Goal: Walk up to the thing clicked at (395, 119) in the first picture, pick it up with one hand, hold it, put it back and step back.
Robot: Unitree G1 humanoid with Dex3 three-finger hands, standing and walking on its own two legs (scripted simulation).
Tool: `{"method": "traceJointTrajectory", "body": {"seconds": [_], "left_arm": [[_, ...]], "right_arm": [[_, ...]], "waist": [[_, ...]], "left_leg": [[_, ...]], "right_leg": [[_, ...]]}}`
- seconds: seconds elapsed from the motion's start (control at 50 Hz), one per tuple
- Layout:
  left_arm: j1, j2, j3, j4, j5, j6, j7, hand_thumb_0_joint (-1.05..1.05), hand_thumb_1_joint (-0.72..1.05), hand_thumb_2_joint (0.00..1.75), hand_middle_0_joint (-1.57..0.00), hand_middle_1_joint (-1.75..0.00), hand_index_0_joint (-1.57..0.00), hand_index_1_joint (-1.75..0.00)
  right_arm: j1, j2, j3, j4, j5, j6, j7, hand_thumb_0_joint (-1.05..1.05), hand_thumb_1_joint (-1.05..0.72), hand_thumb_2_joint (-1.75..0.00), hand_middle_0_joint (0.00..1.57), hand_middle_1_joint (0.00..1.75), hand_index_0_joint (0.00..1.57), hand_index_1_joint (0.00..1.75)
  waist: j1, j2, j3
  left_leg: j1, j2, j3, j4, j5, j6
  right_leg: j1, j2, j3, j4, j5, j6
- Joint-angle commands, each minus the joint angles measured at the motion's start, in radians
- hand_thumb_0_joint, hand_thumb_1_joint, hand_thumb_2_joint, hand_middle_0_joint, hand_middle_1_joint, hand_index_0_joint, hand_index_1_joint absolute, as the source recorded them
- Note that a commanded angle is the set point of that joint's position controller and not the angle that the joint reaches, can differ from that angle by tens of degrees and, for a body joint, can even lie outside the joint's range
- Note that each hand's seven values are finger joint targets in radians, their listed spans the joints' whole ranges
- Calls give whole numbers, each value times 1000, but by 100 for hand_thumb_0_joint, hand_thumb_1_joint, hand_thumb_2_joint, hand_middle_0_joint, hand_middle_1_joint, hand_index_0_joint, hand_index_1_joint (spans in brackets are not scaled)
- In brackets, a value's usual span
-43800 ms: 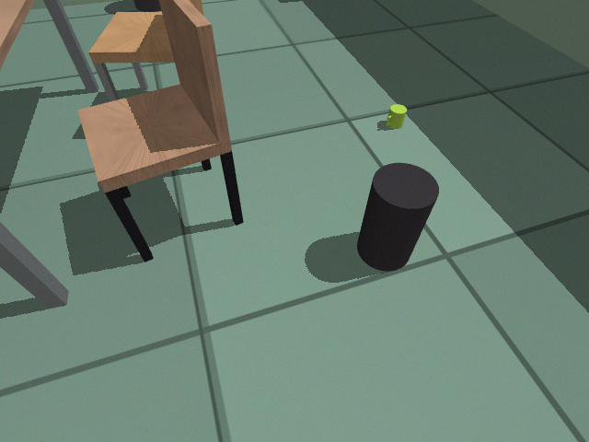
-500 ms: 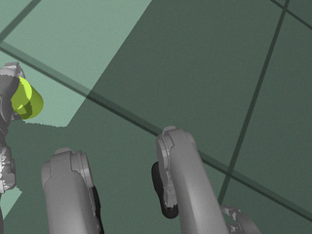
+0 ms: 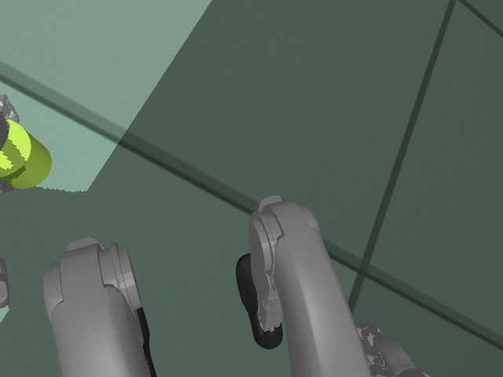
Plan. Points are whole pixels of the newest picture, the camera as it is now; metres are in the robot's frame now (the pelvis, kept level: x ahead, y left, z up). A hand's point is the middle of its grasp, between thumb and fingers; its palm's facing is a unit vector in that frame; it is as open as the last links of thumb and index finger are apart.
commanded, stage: rest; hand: left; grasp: from above
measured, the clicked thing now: out of the picture +0.48 +0.31 -0.23
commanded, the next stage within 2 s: open in 0.92 s
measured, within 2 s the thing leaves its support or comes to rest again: rests again in 0.54 s
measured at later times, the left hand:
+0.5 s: hand (3, 160) +0.46 +0.29 -0.22, palm faces -0.46 -0.10 -0.88, open 12.0 cm
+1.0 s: hand (5, 155) +0.47 +0.29 -0.23, palm faces -0.44 -0.12 -0.89, open 12.0 cm
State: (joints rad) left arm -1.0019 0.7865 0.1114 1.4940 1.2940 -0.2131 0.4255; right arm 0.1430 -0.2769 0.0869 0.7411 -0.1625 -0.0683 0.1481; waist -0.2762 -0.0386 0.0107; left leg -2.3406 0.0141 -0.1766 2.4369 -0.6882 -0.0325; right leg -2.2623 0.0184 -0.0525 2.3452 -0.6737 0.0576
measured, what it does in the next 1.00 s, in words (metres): stands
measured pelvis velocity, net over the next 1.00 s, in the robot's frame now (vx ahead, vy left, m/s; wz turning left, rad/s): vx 0.00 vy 0.01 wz -0.07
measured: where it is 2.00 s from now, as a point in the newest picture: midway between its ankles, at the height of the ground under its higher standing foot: (203, 338)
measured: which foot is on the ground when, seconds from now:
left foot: down 0.00-1.00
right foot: down 0.00-1.00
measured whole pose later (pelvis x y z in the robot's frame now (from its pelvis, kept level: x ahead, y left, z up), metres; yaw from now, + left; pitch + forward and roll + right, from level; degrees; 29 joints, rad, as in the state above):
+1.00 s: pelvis +0.00 +0.01 -0.02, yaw -4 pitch +29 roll -12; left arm -1.07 0.94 0.13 1.72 1.30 -0.21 0.55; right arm 0.12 -0.31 0.22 0.69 -0.24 -0.17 0.21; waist -0.36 -0.08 0.09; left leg -2.37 0.02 -0.24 2.54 -0.70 -0.02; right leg -2.26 0.05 -0.10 2.38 -0.66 0.07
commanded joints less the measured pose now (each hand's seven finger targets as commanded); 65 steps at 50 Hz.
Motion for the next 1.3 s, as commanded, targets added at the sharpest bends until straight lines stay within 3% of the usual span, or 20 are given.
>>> {"method": "traceJointTrajectory", "body": {"seconds": [0.0,0.18,0.22,0.24,0.32,0.42,0.44,0.52,0.6,0.62,0.7,0.76,0.82,0.88,0.9,0.92,1.0,1.16,1.26,1.28], "left_arm": [[-332,260,32,-141,-13,12,59,0,39,114,-75,-116,-77,-113],[-316,288,51,-89,-24,11,64,0,36,116,-72,-113,-74,-111],[-288,253,17,-14,-32,10,64,0,38,115,-74,-113,-76,-111],[-327,293,49,-65,-30,-1,70,0,40,114,-74,-114,-77,-111],[-297,347,81,-22,-7,-8,81,0,42,117,-76,-113,-79,-111],[-328,345,58,-31,5,-20,103,0,43,116,-77,-113,-79,-110],[-313,301,21,13,3,-16,104,0,43,116,-77,-112,-79,-110],[-329,384,68,-23,12,-19,132,0,44,116,-78,-112,-80,-110],[-351,348,42,16,21,-12,148,0,42,115,-76,-112,-78,-109],[-333,360,61,24,13,-10,154,0,40,113,-74,-111,-76,-108],[-297,317,9,97,11,9,159,0,41,112,-76,-110,-78,-107],[-307,337,20,96,-18,11,159,0,40,112,-75,-109,-77,-107],[-311,331,9,98,-21,19,154,0,40,109,-76,-107,-78,-105],[-307,379,46,123,-10,19,155,0,40,108,-76,-107,-78,-104],[-323,349,23,119,-16,15,151,0,40,106,-75,-105,-78,-102],[-298,378,51,140,-13,14,156,0,38,110,-76,-105,-77,-104],[-307,360,19,149,-13,5,147,0,37,110,-74,-106,-76,-105],[-316,379,7,133,8,-15,148,0,-27,97,-26,-102,-27,-101],[-328,367,-1,129,8,-18,166,0,-41,104,-16,-107,-16,-107],[-329,398,24,108,4,-22,174,0,-43,103,-13,-108,-14,-107]], "right_arm": [[226,-264,-76,7,-8,-9,-6,0,-92,-90,20,30,20,30],[246,-283,-55,5,-26,-23,7,0,-90,-90,20,30,20,30],[217,-278,-44,6,-23,-24,10,0,-90,-90,20,30,20,30],[227,-295,-50,-3,-29,-28,10,0,-90,-90,20,30,20,30],[230,-294,-38,6,-40,-27,14,0,-90,-90,20,30,20,30],[204,-300,-20,-13,-50,-36,20,0,-90,-90,20,30,20,30],[198,-293,-11,-6,-48,-39,23,0,-90,-90,20,30,20,30],[206,-317,-9,-9,-59,-55,23,0,-90,-90,20,30,20,30],[189,-320,2,-15,-71,-70,33,0,-90,-90,20,30,20,30],[184,-330,1,-21,-70,-73,32,0,-90,-90,20,30,20,30],[183,-324,17,-6,-73,-89,43,0,-90,-90,20,30,20,30],[179,-331,21,-16,-70,-96,44,0,-91,-90,20,30,20,30],[175,-338,30,-24,-71,-102,48,0,-91,-90,20,30,20,30],[189,-356,30,-28,-73,-106,50,0,-91,-90,20,30,20,30],[177,-347,33,-39,-74,-109,54,0,-91,-90,20,30,20,30],[194,-345,39,-23,-81,-105,53,0,-91,-90,20,30,20,30],[181,-346,46,-41,-80,-109,54,0,-91,-90,20,30,20,30],[164,-351,52,-51,-80,-103,54,0,-90,-90,20,30,20,30],[158,-354,57,-54,-90,-105,54,0,-90,-90,20,30,20,30],[163,-357,56,-47,-92,-104,53,0,-90,-90,20,30,20,30]], "waist": [[-13,386,-724],[-41,338,-685],[-36,332,-662],[-57,333,-657],[-50,365,-661],[-59,386,-637],[-63,385,-614],[-66,414,-622],[-95,421,-586],[-86,404,-588],[-87,407,-557],[-90,376,-551],[-98,384,-537],[-114,383,-526],[-114,369,-526],[-118,351,-529],[-127,338,-509],[-120,366,-495],[-122,398,-500],[-118,411,-517]], "left_leg": [[555,-6,131,-232,205,48],[500,-4,119,-187,246,55],[479,-3,115,-187,206,55],[481,-3,111,-182,215,52],[485,-1,107,-179,203,50],[464,1,103,-171,179,52],[463,1,101,-173,156,50],[493,4,95,-161,179,46],[500,7,89,-152,176,43],[484,5,85,-154,178,44],[474,8,82,-163,155,46],[440,9,75,-164,147,49],[448,10,67,-172,150,45],[461,10,63,-163,180,43],[439,11,64,-155,159,48],[431,11,63,-158,168,51],[409,12,64,-150,134,57],[427,13,54,-164,122,49],[443,13,51,-170,124,42],[463,14,46,-180,128,41]], "right_leg": [[339,28,-121,-206,250,-86],[372,34,-135,-192,295,-75],[354,40,-134,-193,259,-77],[348,39,-146,-191,262,-79],[359,44,-150,-178,253,-80],[349,48,-154,-180,237,-80],[331,51,-155,-177,215,-83],[329,51,-166,-164,239,-82],[291,54,-181,-155,235,-84],[300,54,-184,-161,235,-82],[298,62,-182,-166,222,-80],[310,63,-186,-171,218,-78],[298,63,-195,-163,213,-80],[314,59,-197,-154,239,-80],[314,63,-191,-161,226,-78],[342,64,-195,-170,238,-74],[343,67,-188,-182,215,-71],[317,69,-199,-172,198,-77],[300,67,-206,-168,199,-79],[311,66,-211,-169,202,-78]]}}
